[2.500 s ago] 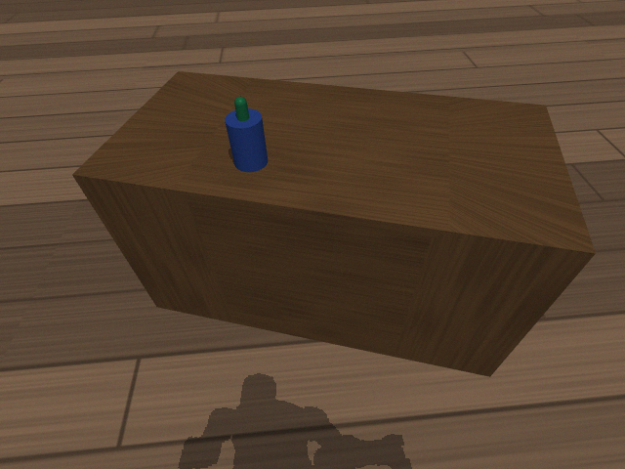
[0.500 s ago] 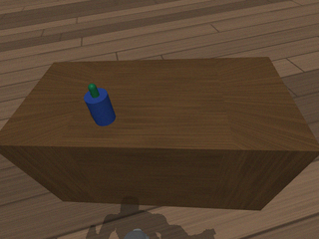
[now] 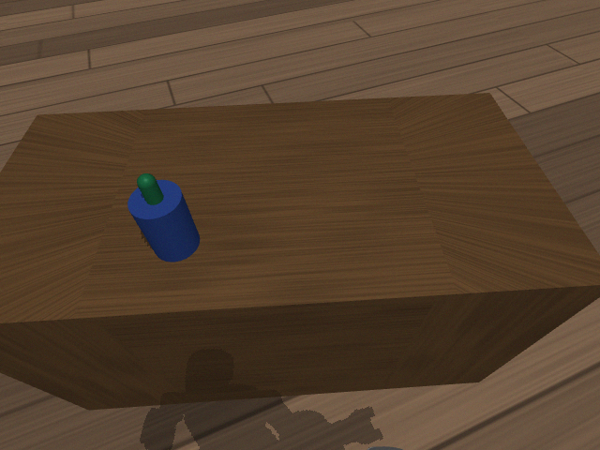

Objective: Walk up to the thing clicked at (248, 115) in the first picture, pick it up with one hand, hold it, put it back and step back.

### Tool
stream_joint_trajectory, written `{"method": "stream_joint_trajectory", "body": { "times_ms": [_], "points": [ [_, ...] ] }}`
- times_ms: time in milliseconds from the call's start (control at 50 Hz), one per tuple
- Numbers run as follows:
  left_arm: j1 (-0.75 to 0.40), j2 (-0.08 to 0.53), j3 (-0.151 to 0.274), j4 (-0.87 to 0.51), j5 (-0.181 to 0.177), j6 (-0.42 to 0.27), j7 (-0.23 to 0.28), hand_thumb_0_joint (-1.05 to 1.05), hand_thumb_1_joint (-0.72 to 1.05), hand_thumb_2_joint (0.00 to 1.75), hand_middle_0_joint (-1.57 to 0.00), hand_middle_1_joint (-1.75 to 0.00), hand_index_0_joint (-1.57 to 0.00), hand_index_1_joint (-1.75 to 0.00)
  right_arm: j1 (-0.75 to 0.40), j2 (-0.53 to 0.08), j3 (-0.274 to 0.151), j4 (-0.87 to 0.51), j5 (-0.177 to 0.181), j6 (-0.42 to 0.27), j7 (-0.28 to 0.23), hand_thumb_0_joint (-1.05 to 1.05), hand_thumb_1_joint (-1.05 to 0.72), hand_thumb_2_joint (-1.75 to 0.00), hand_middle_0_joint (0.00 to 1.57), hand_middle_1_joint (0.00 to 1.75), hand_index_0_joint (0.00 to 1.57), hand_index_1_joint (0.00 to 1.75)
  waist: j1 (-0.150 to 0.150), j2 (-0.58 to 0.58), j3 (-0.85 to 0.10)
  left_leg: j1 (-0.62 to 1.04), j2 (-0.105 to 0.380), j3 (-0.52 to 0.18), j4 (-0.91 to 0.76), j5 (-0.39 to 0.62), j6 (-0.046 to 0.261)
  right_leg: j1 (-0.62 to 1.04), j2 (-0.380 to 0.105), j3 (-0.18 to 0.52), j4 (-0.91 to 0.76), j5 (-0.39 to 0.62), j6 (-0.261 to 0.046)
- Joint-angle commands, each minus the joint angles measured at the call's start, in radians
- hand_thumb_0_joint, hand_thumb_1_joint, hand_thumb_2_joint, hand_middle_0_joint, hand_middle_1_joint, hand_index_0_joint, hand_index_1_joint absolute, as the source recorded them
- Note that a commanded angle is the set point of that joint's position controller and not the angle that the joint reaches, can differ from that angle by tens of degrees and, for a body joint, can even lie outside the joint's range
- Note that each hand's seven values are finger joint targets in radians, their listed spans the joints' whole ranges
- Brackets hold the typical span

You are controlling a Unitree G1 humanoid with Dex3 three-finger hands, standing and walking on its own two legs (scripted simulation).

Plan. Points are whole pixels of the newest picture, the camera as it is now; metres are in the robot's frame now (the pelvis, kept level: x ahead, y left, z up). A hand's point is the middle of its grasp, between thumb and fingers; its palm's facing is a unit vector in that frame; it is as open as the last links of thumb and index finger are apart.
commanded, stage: walk up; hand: left
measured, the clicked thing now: (162, 213) +0.49 +0.26 -0.01
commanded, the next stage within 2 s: stand in 1.34 s
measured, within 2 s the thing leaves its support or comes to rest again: neither
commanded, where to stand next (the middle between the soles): +0.05 -0.02 m, yaw +2 degrees
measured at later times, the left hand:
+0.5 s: hand out of the picture +0.12 +0.21 -0.12, palm faces -0.05 -0.95 -0.32, open 7.3 cm
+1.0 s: hand out of the picture +0.10 +0.23 -0.13, palm faces -0.01 -0.95 -0.31, open 7.3 cm
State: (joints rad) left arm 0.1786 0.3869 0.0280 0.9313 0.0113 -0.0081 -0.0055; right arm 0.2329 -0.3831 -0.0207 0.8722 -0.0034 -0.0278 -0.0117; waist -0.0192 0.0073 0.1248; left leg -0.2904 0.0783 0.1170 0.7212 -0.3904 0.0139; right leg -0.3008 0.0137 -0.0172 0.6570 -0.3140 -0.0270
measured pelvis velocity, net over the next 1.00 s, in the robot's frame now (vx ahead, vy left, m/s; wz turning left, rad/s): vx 0.02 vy -0.02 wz -0.02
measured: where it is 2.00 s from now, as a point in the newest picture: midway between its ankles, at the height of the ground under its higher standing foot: outside the picture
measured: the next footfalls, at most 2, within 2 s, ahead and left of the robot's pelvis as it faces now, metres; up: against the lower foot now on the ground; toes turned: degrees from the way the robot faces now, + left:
none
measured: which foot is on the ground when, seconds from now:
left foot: down 0.00-1.00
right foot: down 0.00-1.00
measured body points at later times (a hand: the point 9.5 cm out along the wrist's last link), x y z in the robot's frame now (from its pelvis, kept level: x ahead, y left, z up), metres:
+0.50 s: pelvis +0.01 -0.03 +0.02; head +0.01 -0.03 +0.47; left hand +0.13 +0.26 -0.10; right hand +0.08 -0.34 -0.10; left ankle +0.00 +0.11 -0.72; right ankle +0.02 -0.12 -0.72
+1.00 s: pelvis +0.02 -0.02 +0.03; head +0.02 -0.02 +0.48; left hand +0.10 +0.28 -0.11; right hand +0.08 -0.32 -0.10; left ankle +0.00 +0.11 -0.72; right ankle +0.02 -0.12 -0.72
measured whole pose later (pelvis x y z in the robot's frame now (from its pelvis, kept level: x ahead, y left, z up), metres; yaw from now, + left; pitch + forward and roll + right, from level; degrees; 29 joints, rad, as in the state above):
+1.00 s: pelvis +0.02 -0.02 +0.03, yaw -1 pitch -2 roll +0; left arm 0.09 0.34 0.03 1.14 0.01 0.00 -0.02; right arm 0.12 -0.35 0.00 1.13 -0.01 -0.03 -0.01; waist 0.00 -0.01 0.04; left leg -0.08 0.06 0.08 0.33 -0.21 -0.03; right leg -0.13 0.03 0.00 0.35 -0.18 -0.03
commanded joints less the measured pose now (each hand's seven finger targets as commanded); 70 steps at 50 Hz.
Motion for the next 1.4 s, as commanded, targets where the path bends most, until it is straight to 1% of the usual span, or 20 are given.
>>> {"method": "stream_joint_trajectory", "body": {
  "times_ms": [0,20,40,60,80,100,120,140,160,200,240,300,360,580,740,920,1040,1300,1320,1380],
  "points": [
    [0.03,0.262,0.067,-0.058,-0.005,-0.028,0.015,0.0,0.9,0.9,-0.2,-0.3,-0.2,-0.3,-0.005,-0.176,-0.049,-0.06,0.019,-0.024,-0.018,0.0,-0.9,-0.9,0.2,0.3,0.2,0.3,0.033,-0.101,-0.24,0.003,-0.021,-0.082,0.018,0.13,0.001,0.143,-0.273,0.336,-0.128,0.478,-0.226],
    [-0.024,0.256,0.06,-0.069,-0.005,-0.027,0.011,0.0,0.9,0.9,-0.2,-0.3,-0.2,-0.3,0.019,-0.176,-0.051,-0.035,0.01,-0.023,-0.022,0.0,-0.9,-0.9,0.2,0.3,0.2,0.3,0.003,-0.134,-0.208,0.06,-0.018,-0.099,-0.039,0.027,0.007,0.061,-0.291,0.34,-0.125,0.469,-0.224],
    [-0.062,0.232,0.049,-0.074,-0.005,-0.021,0.008,0.0,0.9,0.9,-0.2,-0.3,-0.2,-0.3,0.033,-0.185,-0.053,-0.007,0.004,-0.03,-0.021,0.0,-0.9,-0.9,0.2,0.3,0.2,0.3,-0.019,-0.13,-0.19,0.124,-0.011,-0.124,-0.134,0.059,0.017,-0.007,-0.254,0.289,-0.119,0.431,-0.178],
    [-0.087,0.206,0.042,-0.078,-0.006,-0.018,0.006,0.0,0.9,0.9,-0.2,-0.3,-0.2,-0.3,0.033,-0.215,-0.058,0.01,0.002,-0.039,-0.017,0.0,-0.9,-0.9,0.2,0.3,0.2,0.3,-0.027,-0.086,-0.186,0.159,0.038,-0.147,-0.211,0.178,0.03,-0.025,-0.191,0.193,-0.09,0.388,-0.11],
    [-0.101,0.192,0.04,-0.076,-0.008,-0.016,0.004,0.0,0.9,0.9,-0.2,-0.3,-0.2,-0.3,0.022,-0.248,-0.064,0.02,-0.002,-0.046,-0.015,0.0,-0.9,-0.9,0.2,0.3,0.2,0.3,-0.02,-0.053,-0.165,0.131,0.111,-0.224,-0.261,0.275,0.058,-0.02,-0.12,0.131,-0.032,0.359,-0.054],
    [-0.073,0.186,0.043,-0.061,-0.006,-0.016,0.004,0.0,0.9,0.9,-0.2,-0.3,-0.2,-0.3,-0.009,-0.265,-0.061,0.022,0.003,-0.049,-0.013,0.0,-0.9,-0.9,0.2,0.3,0.2,0.3,0.012,-0.04,-0.166,0.123,0.157,-0.279,-0.258,0.326,0.096,0.002,-0.092,0.11,-0.014,0.308,-0.035],
    [-0.056,0.185,0.044,-0.038,-0.004,-0.016,0.005,0.0,0.9,0.9,-0.2,-0.3,-0.2,-0.3,-0.051,-0.261,-0.058,0.022,0.001,-0.048,-0.012,0.0,-0.9,-0.9,0.2,0.3,0.2,0.3,0.029,-0.046,-0.155,0.1,0.169,-0.272,-0.246,0.322,0.112,0.024,-0.086,0.101,-0.034,0.262,-0.031],
    [-0.057,0.19,0.043,-0.026,-0.001,-0.018,0.004,0.0,0.9,0.9,-0.2,-0.3,-0.2,-0.3,-0.073,-0.25,-0.052,0.024,-0.001,-0.047,-0.01,0.0,-0.9,-0.9,0.2,0.3,0.2,0.3,0.034,-0.052,-0.144,0.065,0.152,-0.241,-0.238,0.312,0.101,0.066,-0.093,0.117,-0.075,0.262,-0.037],
    [-0.059,0.195,0.044,-0.017,0.001,-0.022,0.003,0.0,0.9,0.9,-0.2,-0.3,-0.2,-0.3,-0.083,-0.233,-0.045,0.029,0.001,-0.046,-0.009,0.0,-0.9,-0.9,0.2,0.3,0.2,0.3,0.032,-0.048,-0.156,0.051,0.116,-0.195,-0.231,0.303,0.073,0.113,-0.11,0.141,-0.11,0.3,-0.053],
    [-0.094,0.201,0.042,-0.016,-0.001,-0.025,-0.001,0.0,0.9,0.9,-0.2,-0.3,-0.2,-0.3,-0.079,-0.213,-0.039,0.049,0.002,-0.043,-0.008,0.0,-0.9,-0.9,0.2,0.3,0.2,0.3,0.012,-0.049,-0.154,0.076,0.046,-0.125,-0.233,0.263,0.027,0.109,-0.148,0.193,-0.164,0.341,-0.077],
    [-0.117,0.196,0.038,-0.007,-0.006,-0.023,0.0,0.0,0.9,0.9,-0.2,-0.3,-0.2,-0.3,-0.089,-0.204,-0.035,0.073,-0.001,-0.039,-0.006,0.0,-0.9,-0.9,0.2,0.3,0.2,0.3,0.009,-0.027,-0.145,0.113,0.031,-0.117,-0.261,0.218,0.017,0.078,-0.161,0.202,-0.203,0.302,-0.077],
    [-0.147,0.186,0.033,0.008,-0.005,-0.021,0.0,0.0,0.9,0.9,-0.2,-0.3,-0.2,-0.3,-0.105,-0.204,-0.03,0.097,-0.006,-0.037,-0.003,0.0,-0.9,-0.9,0.2,0.3,0.2,0.3,0.009,-0.019,-0.153,0.135,0.048,-0.126,-0.306,0.244,0.022,0.099,-0.144,0.177,-0.235,0.272,-0.055],
    [-0.158,0.187,0.033,0.034,-0.003,-0.016,-0.002,0.0,0.9,0.9,-0.2,-0.3,-0.2,-0.3,-0.131,-0.196,-0.025,0.111,-0.007,-0.035,-0.001,0.0,-0.9,-0.9,0.2,0.3,0.2,0.3,0.017,-0.033,-0.139,0.141,0.052,-0.126,-0.342,0.216,0.018,0.111,-0.135,0.168,-0.282,0.221,-0.042],
    [-0.176,0.173,0.04,0.1,-0.002,-0.012,-0.007,0.0,0.9,0.9,-0.2,-0.3,-0.2,-0.3,-0.144,-0.196,-0.022,0.175,-0.014,-0.032,-0.003,0.0,-0.9,-0.9,0.2,0.3,0.2,0.3,0.016,-0.017,-0.14,0.181,0.057,-0.12,-0.416,0.193,0.005,0.139,-0.131,0.165,-0.374,0.17,-0.023],
    [-0.174,0.166,0.044,0.124,-0.001,-0.011,-0.006,0.0,0.9,0.9,-0.2,-0.3,-0.2,-0.3,-0.141,-0.19,-0.021,0.192,-0.012,-0.03,-0.007,0.0,-0.9,-0.9,0.2,0.3,0.2,0.3,0.013,-0.021,-0.143,0.191,0.064,-0.125,-0.428,0.227,0.005,0.154,-0.125,0.154,-0.378,0.208,-0.018],
    [-0.16,0.158,0.041,0.138,-0.003,-0.011,-0.002,0.0,0.9,0.9,-0.2,-0.3,-0.2,-0.3,-0.144,-0.189,-0.024,0.198,-0.01,-0.029,-0.011,0.0,-0.9,-0.9,0.2,0.3,0.2,0.3,0.013,-0.015,-0.168,0.223,0.082,-0.126,-0.44,0.325,0.007,0.186,-0.126,0.138,-0.359,0.331,-0.011],
    [-0.15,0.153,0.038,0.147,-0.004,-0.005,-0.001,0.0,0.9,0.9,-0.2,-0.3,-0.2,-0.3,-0.166,-0.183,-0.028,0.197,-0.011,-0.027,-0.011,0.0,-0.9,-0.9,0.2,0.3,0.2,0.3,0.017,0.006,-0.132,0.223,0.084,-0.128,-0.456,0.307,0.004,0.156,-0.117,0.128,-0.364,0.287,-0.005],
    [-0.143,0.158,0.037,0.147,0.0,-0.007,0.002,0.0,0.9,0.9,-0.2,-0.3,-0.2,-0.3,-0.179,-0.181,-0.033,0.19,-0.011,-0.026,-0.008,0.0,-0.9,-0.9,0.2,0.3,0.2,0.3,0.018,0.002,-0.149,0.244,0.082,-0.123,-0.461,0.326,0.005,0.172,-0.117,0.127,-0.365,0.315,0.001],
    [-0.148,0.157,0.024,0.14,-0.004,-0.021,0.007,0.0,0.9,0.9,-0.2,-0.3,-0.2,-0.3,-0.193,-0.174,-0.028,0.193,-0.01,-0.017,-0.005,0.0,-0.9,-0.9,0.2,0.3,0.2,0.3,0.015,0.026,-0.162,0.249,0.088,-0.131,-0.449,0.386,0.004,0.196,-0.144,0.133,-0.372,0.394,-0.001],
    [-0.142,0.163,0.024,0.144,-0.006,-0.029,0.012,0.0,0.9,0.9,-0.2,-0.3,-0.2,-0.3,-0.18,-0.173,-0.027,0.196,-0.008,-0.011,-0.005,0.0,-0.9,-0.9,0.2,0.3,0.2,0.3,0.009,0.016,-0.198,0.277,0.087,-0.129,-0.448,0.429,0.001,0.22,-0.15,0.133,-0.36,0.465,-0.001]
  ]
}}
